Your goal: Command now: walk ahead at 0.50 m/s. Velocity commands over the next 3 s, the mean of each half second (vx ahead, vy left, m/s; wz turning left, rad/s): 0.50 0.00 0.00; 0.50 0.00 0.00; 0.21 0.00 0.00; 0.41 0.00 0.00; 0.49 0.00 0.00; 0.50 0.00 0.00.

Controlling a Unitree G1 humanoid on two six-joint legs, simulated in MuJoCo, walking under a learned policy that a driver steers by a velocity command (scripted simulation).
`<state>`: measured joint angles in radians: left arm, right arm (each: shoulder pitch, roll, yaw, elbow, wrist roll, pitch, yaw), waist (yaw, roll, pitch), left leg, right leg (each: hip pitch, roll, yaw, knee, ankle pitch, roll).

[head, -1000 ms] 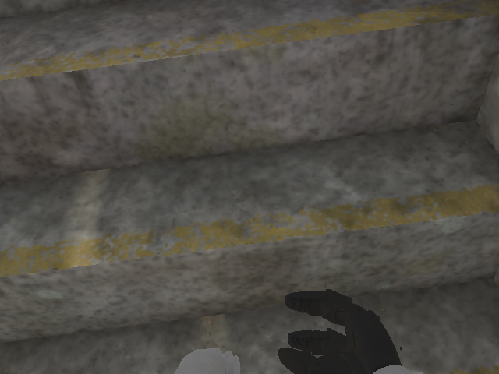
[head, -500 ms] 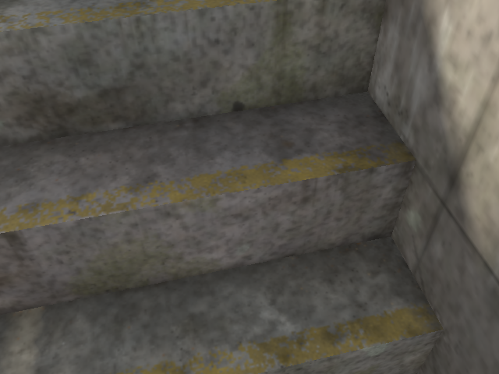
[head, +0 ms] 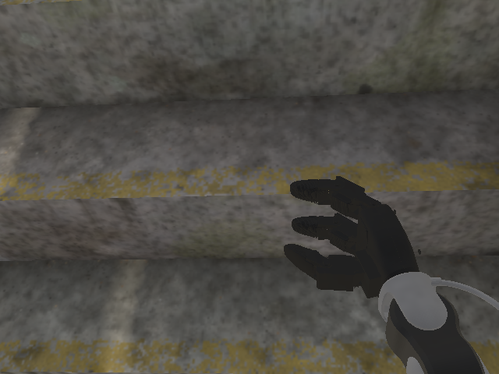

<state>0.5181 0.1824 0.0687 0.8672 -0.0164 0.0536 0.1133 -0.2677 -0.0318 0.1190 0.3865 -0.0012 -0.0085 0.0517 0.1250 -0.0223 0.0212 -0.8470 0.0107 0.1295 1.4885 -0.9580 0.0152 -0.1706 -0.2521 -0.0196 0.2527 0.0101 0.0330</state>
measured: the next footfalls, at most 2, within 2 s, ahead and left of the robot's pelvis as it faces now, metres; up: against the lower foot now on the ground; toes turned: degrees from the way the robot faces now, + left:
right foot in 0.30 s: +0.00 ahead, -0.07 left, +0.00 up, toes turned -4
left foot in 0.72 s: -0.04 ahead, +0.25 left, +0.00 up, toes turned +1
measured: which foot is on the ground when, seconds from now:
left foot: down 0.00-0.26, up 0.28-0.70, down 0.72-1.00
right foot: down 0.00-0.02, up 0.04-0.28, down 0.30-0.70, up 0.72-1.00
